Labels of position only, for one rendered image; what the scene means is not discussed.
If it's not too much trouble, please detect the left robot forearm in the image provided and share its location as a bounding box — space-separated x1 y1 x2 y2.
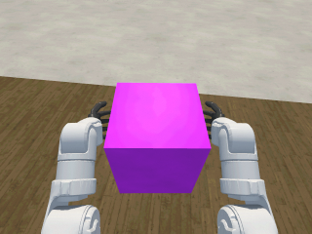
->
41 117 103 234

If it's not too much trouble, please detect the robot left hand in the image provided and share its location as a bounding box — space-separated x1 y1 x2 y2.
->
88 101 111 139

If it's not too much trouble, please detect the right robot forearm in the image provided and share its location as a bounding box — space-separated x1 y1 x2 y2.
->
211 117 279 234

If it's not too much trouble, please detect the robot right hand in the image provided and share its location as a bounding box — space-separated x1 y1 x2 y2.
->
202 101 225 139

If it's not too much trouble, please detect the robot left upper arm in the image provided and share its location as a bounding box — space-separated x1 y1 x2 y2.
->
42 205 100 234

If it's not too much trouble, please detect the carton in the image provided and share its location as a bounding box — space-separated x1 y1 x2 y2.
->
103 82 212 193

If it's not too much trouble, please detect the robot right upper arm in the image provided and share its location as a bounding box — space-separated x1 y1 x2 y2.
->
216 204 278 234

